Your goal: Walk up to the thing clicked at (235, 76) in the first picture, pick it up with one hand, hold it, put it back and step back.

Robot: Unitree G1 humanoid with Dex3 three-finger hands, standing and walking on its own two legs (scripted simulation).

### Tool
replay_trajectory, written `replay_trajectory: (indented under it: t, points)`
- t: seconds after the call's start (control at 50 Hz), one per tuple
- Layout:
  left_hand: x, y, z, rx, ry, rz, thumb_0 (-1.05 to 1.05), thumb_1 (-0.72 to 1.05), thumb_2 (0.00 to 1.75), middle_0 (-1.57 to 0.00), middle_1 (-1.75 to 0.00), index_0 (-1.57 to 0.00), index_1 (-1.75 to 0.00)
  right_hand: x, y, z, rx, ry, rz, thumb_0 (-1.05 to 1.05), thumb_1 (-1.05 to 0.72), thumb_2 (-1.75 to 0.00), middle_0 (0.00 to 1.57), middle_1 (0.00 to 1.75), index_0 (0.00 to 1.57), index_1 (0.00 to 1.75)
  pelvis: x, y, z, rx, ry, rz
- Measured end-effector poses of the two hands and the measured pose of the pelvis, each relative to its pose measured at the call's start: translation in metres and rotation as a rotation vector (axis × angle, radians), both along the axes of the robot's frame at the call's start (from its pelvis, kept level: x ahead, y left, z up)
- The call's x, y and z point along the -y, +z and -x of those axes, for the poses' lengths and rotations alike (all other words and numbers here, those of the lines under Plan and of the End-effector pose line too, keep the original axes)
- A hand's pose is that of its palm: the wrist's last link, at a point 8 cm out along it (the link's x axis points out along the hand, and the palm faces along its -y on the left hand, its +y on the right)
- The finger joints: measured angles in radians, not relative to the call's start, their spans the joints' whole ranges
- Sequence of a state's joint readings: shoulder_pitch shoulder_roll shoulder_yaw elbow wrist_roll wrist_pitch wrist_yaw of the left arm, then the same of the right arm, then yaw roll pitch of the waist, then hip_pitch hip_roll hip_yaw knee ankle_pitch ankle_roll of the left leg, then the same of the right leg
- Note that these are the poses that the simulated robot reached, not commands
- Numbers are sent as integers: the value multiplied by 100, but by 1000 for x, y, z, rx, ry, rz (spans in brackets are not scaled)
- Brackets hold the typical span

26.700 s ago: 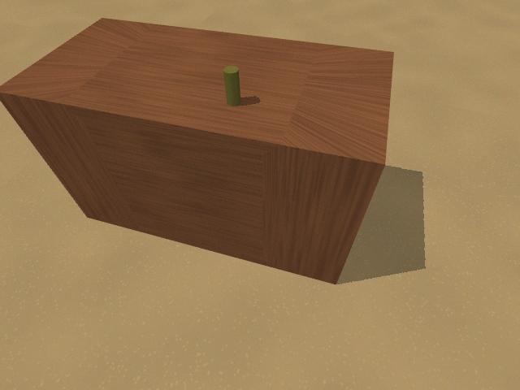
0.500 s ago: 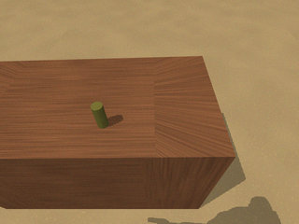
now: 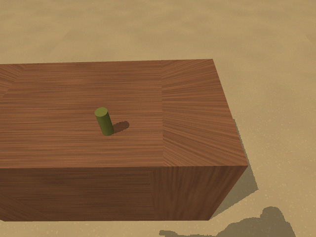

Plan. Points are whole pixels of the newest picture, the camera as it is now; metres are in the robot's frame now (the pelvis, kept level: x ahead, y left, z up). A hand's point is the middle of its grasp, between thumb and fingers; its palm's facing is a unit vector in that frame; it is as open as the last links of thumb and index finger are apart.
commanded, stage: stand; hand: left
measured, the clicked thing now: (104, 122) +0.48 +0.20 -0.03
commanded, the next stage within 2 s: step back in 2.00 s
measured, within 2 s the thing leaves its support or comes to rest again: neither
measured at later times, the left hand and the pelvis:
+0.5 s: hand out of the picture +0.07 +0.25 -0.16, palm faces -0.04 -0.94 -0.35, open 7.4 cm; pelvis +0.00 +0.00 +0.00, yaw +0 degrees
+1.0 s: hand out of the picture +0.08 +0.25 -0.16, palm faces -0.04 -0.94 -0.34, open 7.4 cm; pelvis +0.00 +0.00 +0.00, yaw +0 degrees
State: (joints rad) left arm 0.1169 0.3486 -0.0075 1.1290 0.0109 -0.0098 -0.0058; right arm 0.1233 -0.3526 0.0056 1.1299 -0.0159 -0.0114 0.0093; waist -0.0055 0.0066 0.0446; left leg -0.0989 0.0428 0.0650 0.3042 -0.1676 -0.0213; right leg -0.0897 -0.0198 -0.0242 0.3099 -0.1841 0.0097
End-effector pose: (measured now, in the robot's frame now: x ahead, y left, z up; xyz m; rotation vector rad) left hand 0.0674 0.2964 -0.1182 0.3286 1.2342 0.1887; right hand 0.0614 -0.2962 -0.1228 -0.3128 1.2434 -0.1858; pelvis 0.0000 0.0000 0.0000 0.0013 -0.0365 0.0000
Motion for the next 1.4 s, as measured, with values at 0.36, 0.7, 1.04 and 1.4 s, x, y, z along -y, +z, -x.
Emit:
replay_trajectory:
  t: [0.36,0.7,1.04,1.4]
  points:
    - [-1,1,-1,0,-4,-2,0,90,90,-20,-30,-20,-30,-1,0,-2,7,-5,-4,1,-91,-90,20,30,20,30,0,0,0,0,-4,-1]
    - [1,-1,-3,1,-7,3,0,90,90,-20,-31,-20,-30,1,1,-1,2,-11,1,1,-91,-90,20,30,20,30,0,0,-1,0,-7,0]
    - [0,-1,-6,4,-11,5,0,90,90,-20,-31,-20,-30,-1,1,-1,2,-15,0,1,-91,-90,20,30,20,30,-1,0,-2,-1,-8,0]
    - [-1,-1,-6,0,-12,5,0,90,90,-20,-31,-20,-30,-2,1,-1,0,-17,1,1,-91,-90,20,30,20,30,-3,0,-3,-1,-11,0]
